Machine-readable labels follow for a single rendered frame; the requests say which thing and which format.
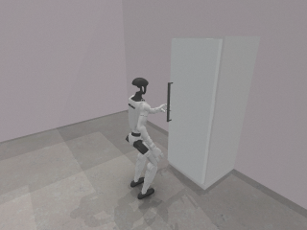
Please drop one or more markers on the right robot hand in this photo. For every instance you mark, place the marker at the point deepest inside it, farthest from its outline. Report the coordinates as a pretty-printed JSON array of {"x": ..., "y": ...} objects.
[{"x": 156, "y": 152}]

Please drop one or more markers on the handle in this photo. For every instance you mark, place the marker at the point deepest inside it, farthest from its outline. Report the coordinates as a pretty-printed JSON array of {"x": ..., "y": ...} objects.
[{"x": 168, "y": 101}]

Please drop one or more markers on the robot right thigh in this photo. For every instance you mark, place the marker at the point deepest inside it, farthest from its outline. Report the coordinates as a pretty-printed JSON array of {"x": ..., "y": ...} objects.
[{"x": 144, "y": 149}]

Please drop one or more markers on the left robot hand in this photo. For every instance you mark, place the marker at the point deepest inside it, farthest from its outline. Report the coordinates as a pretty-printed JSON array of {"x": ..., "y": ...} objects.
[{"x": 163, "y": 109}]

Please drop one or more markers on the right robot foot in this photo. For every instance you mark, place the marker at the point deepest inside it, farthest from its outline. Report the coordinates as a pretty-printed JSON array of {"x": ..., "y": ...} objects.
[{"x": 148, "y": 193}]

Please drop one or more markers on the right robot upper arm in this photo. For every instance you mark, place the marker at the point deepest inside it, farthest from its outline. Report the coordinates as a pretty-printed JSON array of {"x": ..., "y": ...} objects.
[{"x": 144, "y": 111}]

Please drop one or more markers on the robot left forearm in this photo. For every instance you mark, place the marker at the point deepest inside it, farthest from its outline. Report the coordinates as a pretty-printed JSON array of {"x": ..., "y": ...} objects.
[{"x": 154, "y": 110}]

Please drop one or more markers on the robot right forearm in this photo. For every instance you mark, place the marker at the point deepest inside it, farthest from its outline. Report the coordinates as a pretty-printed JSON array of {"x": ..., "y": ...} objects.
[{"x": 145, "y": 136}]

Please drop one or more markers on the fridge door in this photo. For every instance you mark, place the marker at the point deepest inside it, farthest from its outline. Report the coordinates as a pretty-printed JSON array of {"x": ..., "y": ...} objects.
[{"x": 194, "y": 74}]

